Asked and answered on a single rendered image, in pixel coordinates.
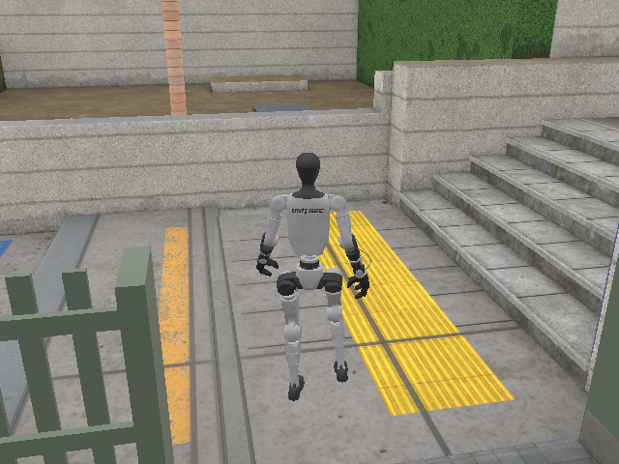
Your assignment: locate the left robot hand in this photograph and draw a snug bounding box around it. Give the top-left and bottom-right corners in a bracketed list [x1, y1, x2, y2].
[256, 259, 279, 276]

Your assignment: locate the robot torso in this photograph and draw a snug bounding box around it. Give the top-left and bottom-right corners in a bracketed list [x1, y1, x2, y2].
[286, 189, 331, 290]

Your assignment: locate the robot right upper arm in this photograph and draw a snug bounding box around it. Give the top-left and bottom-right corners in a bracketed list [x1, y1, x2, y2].
[328, 194, 354, 249]

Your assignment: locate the left robot foot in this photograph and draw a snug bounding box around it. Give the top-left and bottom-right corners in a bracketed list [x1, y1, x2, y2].
[288, 375, 305, 401]

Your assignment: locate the left robot forearm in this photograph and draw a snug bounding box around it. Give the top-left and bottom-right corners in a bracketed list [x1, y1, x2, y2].
[257, 232, 274, 264]

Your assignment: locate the right robot forearm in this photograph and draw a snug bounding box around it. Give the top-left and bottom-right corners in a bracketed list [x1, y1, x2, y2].
[345, 234, 367, 278]

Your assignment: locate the robot left upper arm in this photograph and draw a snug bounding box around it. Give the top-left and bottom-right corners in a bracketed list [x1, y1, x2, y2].
[263, 194, 288, 247]

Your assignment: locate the right robot hand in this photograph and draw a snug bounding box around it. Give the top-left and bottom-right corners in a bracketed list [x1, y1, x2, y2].
[347, 274, 369, 299]

